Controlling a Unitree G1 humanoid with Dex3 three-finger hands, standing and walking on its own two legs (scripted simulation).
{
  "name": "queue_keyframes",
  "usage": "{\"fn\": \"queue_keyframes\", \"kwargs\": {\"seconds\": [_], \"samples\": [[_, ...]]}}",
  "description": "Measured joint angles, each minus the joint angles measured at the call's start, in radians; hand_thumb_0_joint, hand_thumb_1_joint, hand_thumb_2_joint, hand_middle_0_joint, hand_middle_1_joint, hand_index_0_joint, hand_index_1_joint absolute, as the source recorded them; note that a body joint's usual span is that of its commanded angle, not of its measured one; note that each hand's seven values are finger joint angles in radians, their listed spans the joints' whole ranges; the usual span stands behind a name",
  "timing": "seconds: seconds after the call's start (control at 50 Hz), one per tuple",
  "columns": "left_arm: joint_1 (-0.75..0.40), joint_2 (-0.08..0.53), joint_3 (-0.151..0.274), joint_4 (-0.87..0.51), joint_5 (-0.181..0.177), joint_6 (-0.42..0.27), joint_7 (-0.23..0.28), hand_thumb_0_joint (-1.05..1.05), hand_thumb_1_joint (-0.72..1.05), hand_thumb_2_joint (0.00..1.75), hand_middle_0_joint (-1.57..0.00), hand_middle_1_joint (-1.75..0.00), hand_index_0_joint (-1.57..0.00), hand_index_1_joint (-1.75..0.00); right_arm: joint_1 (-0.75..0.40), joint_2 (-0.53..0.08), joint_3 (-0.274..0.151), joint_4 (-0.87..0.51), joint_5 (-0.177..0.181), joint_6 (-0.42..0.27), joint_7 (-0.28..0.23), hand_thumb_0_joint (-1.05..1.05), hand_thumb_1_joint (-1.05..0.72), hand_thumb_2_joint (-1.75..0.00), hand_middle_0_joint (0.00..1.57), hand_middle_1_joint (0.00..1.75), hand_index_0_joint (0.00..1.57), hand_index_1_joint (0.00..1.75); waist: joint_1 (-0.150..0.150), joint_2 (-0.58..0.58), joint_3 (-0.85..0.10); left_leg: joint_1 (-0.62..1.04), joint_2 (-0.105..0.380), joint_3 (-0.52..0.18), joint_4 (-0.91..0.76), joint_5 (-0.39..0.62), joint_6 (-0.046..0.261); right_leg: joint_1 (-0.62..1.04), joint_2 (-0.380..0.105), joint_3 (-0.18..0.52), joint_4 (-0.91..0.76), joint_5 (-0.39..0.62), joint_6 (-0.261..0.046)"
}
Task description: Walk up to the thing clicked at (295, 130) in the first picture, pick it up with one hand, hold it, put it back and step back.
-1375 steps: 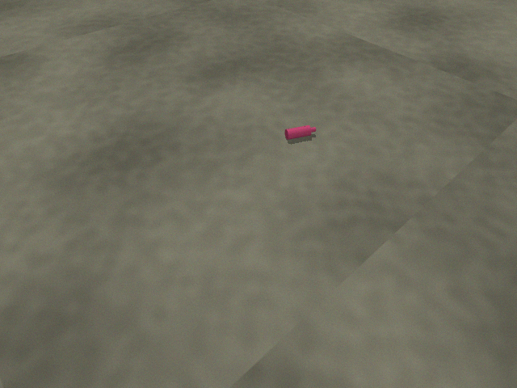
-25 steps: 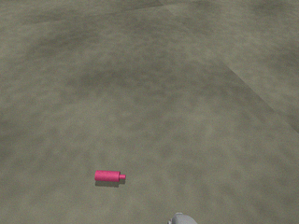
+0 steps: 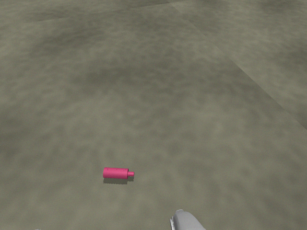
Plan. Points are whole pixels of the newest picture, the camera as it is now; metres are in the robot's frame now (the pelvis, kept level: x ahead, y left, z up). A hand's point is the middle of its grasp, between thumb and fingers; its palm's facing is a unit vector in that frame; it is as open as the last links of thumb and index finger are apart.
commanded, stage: walk up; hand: left
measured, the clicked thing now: (119, 173) +0.57 +0.18 -0.72
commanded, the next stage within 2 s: none
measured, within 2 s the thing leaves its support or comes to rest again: neither
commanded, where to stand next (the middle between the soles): +0.14 -0.01 m, yaw -5 degrees
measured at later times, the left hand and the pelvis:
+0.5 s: hand out of the picture +0.16 +0.22 -0.11, palm faces -0.13 -0.90 -0.41, open 7.3 cm; pelvis +0.04 -0.03 +0.02, yaw -7 degrees
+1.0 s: hand out of the picture +0.09 +0.24 -0.16, palm faces -0.13 -0.91 -0.38, open 7.3 cm; pelvis -0.01 -0.02 +0.00, yaw -7 degrees
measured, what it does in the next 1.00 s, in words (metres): steps on the spot: right foot, then left foot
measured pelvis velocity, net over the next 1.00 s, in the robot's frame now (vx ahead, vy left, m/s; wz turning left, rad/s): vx -0.01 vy -0.02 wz -0.12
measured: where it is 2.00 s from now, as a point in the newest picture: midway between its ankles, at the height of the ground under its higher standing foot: outside the picture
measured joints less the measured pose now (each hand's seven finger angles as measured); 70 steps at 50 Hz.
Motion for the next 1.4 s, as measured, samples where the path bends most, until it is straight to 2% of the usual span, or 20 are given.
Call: {"fn": "queue_keyframes", "kwargs": {"seconds": [0.06, 0.16, 0.24, 0.3, 0.34, 0.44, 0.52, 0.66, 0.72, 0.78, 0.84, 0.9, 0.96, 1.0, 1.06, 1.1, 1.18, 1.24, 1.32, 1.4], "samples": [[0.037, 0.023, 0.004, 0.013, -0.006, -0.008, -0.008, 0.00, 0.90, 0.90, -0.20, -0.30, -0.21, -0.30, 0.000, 0.016, 0.005, 0.001, 0.004, -0.020, -0.012, 0.01, -0.91, -0.89, 0.21, 0.30, 0.20, 0.30, 0.013, -0.032, -0.010, 0.011, -0.002, 0.018, -0.083, 0.048, -0.002, 0.026, 0.028, 0.031, 0.082, 0.055, -0.002], [0.118, 0.024, -0.011, 0.045, 0.015, -0.028, -0.033, 0.00, 0.90, 0.90, -0.20, -0.30, -0.21, -0.30, -0.007, 0.008, -0.003, -0.036, 0.004, -0.068, -0.004, 0.01, -0.90, -0.89, 0.21, 0.30, 0.20, 0.30, 0.026, -0.045, -0.021, 0.040, 0.012, 0.059, -0.140, 0.059, 0.009, 0.181, -0.015, -0.038, -0.122, -0.010, 0.031], [0.137, 0.010, -0.027, 0.054, 0.026, -0.043, -0.052, 0.01, 0.90, 0.90, -0.20, -0.30, -0.21, -0.30, 0.014, -0.014, -0.009, -0.074, 0.009, -0.093, 0.005, 0.01, -0.90, -0.89, 0.21, 0.30, 0.20, 0.30, 0.021, -0.028, -0.024, 0.078, 0.037, 0.081, -0.148, 0.041, -0.003, 0.256, -0.032, -0.085, -0.265, -0.080, 0.012], [0.117, 0.000, -0.034, 0.035, 0.024, -0.070, -0.056, 0.01, 0.90, 0.90, -0.20, -0.30, -0.21, -0.30, 0.031, -0.031, -0.009, -0.084, 0.019, -0.090, 0.006, 0.01, -0.90, -0.89, 0.21, 0.30, 0.20, 0.30, 0.013, -0.010, -0.014, 0.100, 0.053, 0.080, -0.131, 0.020, -0.025, 0.292, -0.039, -0.118, -0.382, 0.012, -0.011], [0.097, -0.014, -0.035, 0.016, 0.019, -0.094, -0.052, 0.01, 0.90, 0.90, -0.20, -0.30, -0.21, -0.30, 0.037, -0.042, -0.008, -0.079, 0.033, -0.074, 0.003, 0.01, -0.90, -0.90, 0.21, 0.30, 0.20, 0.30, 0.008, 0.020, -0.003, 0.095, 0.074, 0.059, -0.070, -0.006, -0.031, 0.326, -0.024, -0.143, -0.432, 0.156, -0.005], [0.101, -0.036, -0.049, -0.032, 0.011, -0.119, -0.040, 0.00, 0.90, 0.90, -0.20, -0.30, -0.21, -0.30, -0.002, -0.020, 0.006, -0.060, 0.046, -0.038, -0.015, 0.01, -0.91, -0.90, 0.20, 0.29, 0.20, 0.30, 0.039, 0.018, -0.018, -0.038, 0.000, -0.032, 0.243, -0.115, -0.017, 0.361, -0.033, -0.110, -0.438, 0.125, -0.013], [0.094, -0.051, -0.061, -0.043, 0.007, -0.111, -0.029, 0.00, 0.90, 0.90, -0.20, -0.30, -0.21, -0.30, -0.031, -0.018, 0.015, -0.071, 0.057, -0.057, -0.016, 0.01, -0.91, -0.90, 0.20, 0.29, 0.20, 0.30, 0.040, 0.039, -0.009, -0.111, 0.002, -0.068, 0.211, -0.051, -0.030, 0.394, -0.041, -0.103, -0.478, 0.138, -0.006], [0.032, -0.038, -0.062, -0.064, -0.005, -0.054, -0.022, 0.00, 0.90, 0.90, -0.20, -0.30, -0.21, -0.30, -0.072, 0.004, 0.027, -0.038, 0.057, -0.060, -0.028, 0.01, -0.91, -0.90, 0.20, 0.29, 0.20, 0.30, 0.040, 0.035, 0.030, -0.068, 0.013, -0.028, -0.070, 0.171, -0.040, 0.348, -0.053, -0.122, -0.355, 0.065, 0.017], [-0.015, -0.018, -0.047, -0.065, -0.023, -0.017, -0.014, 0.00, 0.90, 0.90, -0.20, -0.30, -0.21, -0.30, -0.095, 0.031, 0.028, -0.024, 0.044, -0.053, -0.032, 0.01, -0.91, -0.90, 0.20, 0.29, 0.20, 0.30, 0.049, -0.028, 0.059, -0.072, -0.018, 0.001, -0.075, 0.176, -0.035, 0.292, -0.082, -0.096, -0.256, 0.037, 0.020], [-0.054, -0.015, -0.040, -0.063, -0.031, 0.008, -0.004, 0.00, 0.90, 0.90, -0.20, -0.30, -0.21, -0.30, -0.126, 0.036, 0.030, -0.041, 0.042, -0.053, -0.029, 0.01, -0.91, -0.89, 0.21, 0.30, 0.20, 0.30, 0.040, -0.026, 0.097, -0.102, 0.004, -0.014, -0.069, 0.192, -0.025, 0.205, -0.014, -0.044, -0.039, -0.106, 0.004], [-0.065, -0.009, -0.033, -0.058, -0.031, 0.014, -0.009, 0.00, 0.90, 0.90, -0.20, -0.30, -0.21, -0.30, -0.143, 0.035, 0.030, -0.060, 0.037, -0.050, -0.036, 0.01, -0.90, -0.89, 0.21, 0.30, 0.20, 0.30, 0.037, -0.031, 0.102, -0.128, 0.019, -0.023, -0.105, 0.234, -0.027, 0.156, 0.022, -0.008, 0.110, -0.122, -0.009], [-0.036, -0.008, -0.029, -0.039, -0.024, 0.001, -0.020, 0.00, 0.90, 0.90, -0.20, -0.30, -0.21, -0.30, -0.158, 0.025, 0.025, -0.069, 0.025, -0.043, -0.032, 0.01, -0.90, -0.89, 0.21, 0.30, 0.20, 0.30, 0.042, -0.039, 0.082, -0.153, 0.026, -0.013, -0.118, 0.254, -0.025, 0.199, -0.005, -0.020, 0.027, -0.098, -0.002], [0.027, -0.009, -0.026, -0.001, -0.008, -0.023, -0.027, 0.00, 0.90, 0.90, -0.20, -0.30, -0.21, -0.30, -0.164, 0.014, 0.016, -0.084, 0.007, -0.028, -0.015, 0.01, -0.90, -0.89, 0.21, 0.30, 0.20, 0.30, 0.046, -0.040, 0.040, -0.178, 0.037, 0.006, -0.092, 0.244, -0.021, 0.313, -0.041, -0.071, -0.243, -0.114, 0.015], [0.057, -0.033, -0.022, 0.041, 0.011, -0.038, -0.024, 0.00, 0.90, 0.90, -0.20, -0.30, -0.21, -0.30, -0.162, -0.003, 0.007, -0.083, 0.007, -0.016, -0.010, 0.01, -0.90, -0.90, 0.21, 0.30, 0.20, 0.30, 0.035, 0.014, 0.036, -0.184, 0.061, -0.029, -0.044, 0.208, -0.017, 0.378, -0.011, -0.109, -0.352, -0.002, 0.014], [0.132, -0.052, -0.025, 0.064, 0.039, -0.044, -0.026, 0.00, 0.90, 0.90, -0.20, -0.30, -0.21, -0.30, -0.109, -0.001, 0.003, -0.047, 0.017, -0.003, -0.015, 0.01, -0.91, -0.90, 0.20, 0.29, 0.20, 0.30, 0.065, 0.024, -0.030, -0.183, 0.009, -0.090, 0.036, 0.036, -0.026, 0.398, -0.018, -0.105, -0.373, 0.008, -0.004], [0.168, -0.060, -0.025, 0.081, 0.040, -0.049, -0.025, 0.00, 0.90, 0.90, -0.20, -0.30, -0.21, -0.30, -0.088, -0.006, 0.003, -0.019, 0.028, -0.010, -0.007, 0.01, -0.91, -0.90, 0.20, 0.29, 0.20, 0.30, 0.086, 0.021, -0.052, -0.156, -0.017, -0.104, 0.056, 0.044, -0.034, 0.418, -0.035, -0.086, -0.405, 0.024, 0.001], [0.186, -0.066, -0.022, 0.081, 0.039, -0.072, -0.034, 0.00, 0.90, 0.90, -0.20, -0.30, -0.21, -0.30, -0.050, -0.020, 0.003, 0.008, 0.033, -0.028, -0.001, 0.01, -0.91, -0.90, 0.20, 0.29, 0.20, 0.30, 0.072, 0.049, -0.053, -0.105, -0.014, -0.088, 0.029, 0.047, -0.034, 0.458, -0.054, -0.122, -0.467, 0.047, 0.020], [0.184, -0.047, -0.015, 0.050, 0.035, -0.083, -0.045, 0.00, 0.90, 0.90, -0.21, -0.30, -0.21, -0.30, -0.033, -0.014, 0.005, 0.022, 0.032, -0.039, 0.013, 0.01, -0.91, -0.90, 0.20, 0.29, 0.20, 0.30, 0.077, 0.038, -0.042, -0.047, -0.008, -0.028, -0.057, 0.028, -0.029, 0.461, -0.076, -0.143, -0.461, 0.032, 0.028], [0.175, -0.010, -0.016, 0.027, 0.012, -0.074, -0.045, 0.00, 0.90, 0.90, -0.20, -0.30, -0.21, -0.30, -0.052, 0.017, 0.000, 0.007, 0.024, -0.075, 0.021, 0.01, -0.91, -0.90, 0.20, 0.29, 0.20, 0.30, 0.084, -0.034, 0.005, 0.020, -0.051, 0.029, -0.167, 0.163, -0.009, 0.406, -0.131, -0.110, -0.308, 0.013, 0.020], [0.157, -0.008, -0.032, 0.024, 0.007, -0.057, -0.042, 0.00, 0.90, 0.90, -0.20, -0.30, -0.21, -0.30, -0.018, 0.022, -0.002, -0.043, 0.033, -0.107, 0.017, 0.01, -0.91, -0.89, 0.21, 0.30, 0.20, 0.30, 0.042, -0.007, -0.003, 0.056, -0.028, -0.005, -0.199, 0.156, 0.009, 0.257, -0.066, -0.082, -0.034, -0.064, -0.015]]}}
